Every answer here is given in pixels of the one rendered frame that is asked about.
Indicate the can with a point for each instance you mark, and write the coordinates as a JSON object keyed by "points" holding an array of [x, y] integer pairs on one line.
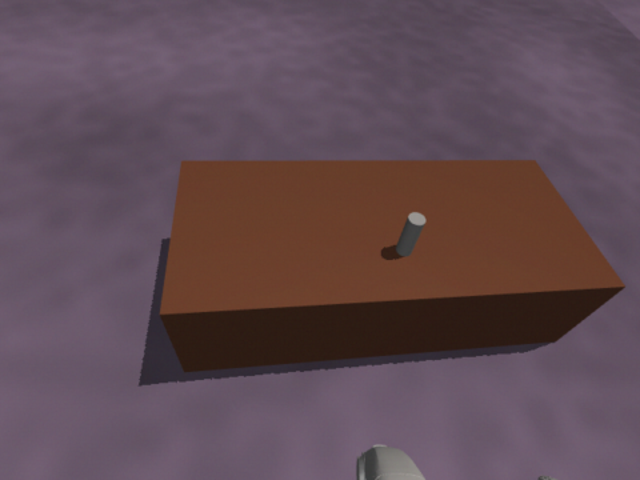
{"points": [[410, 234]]}

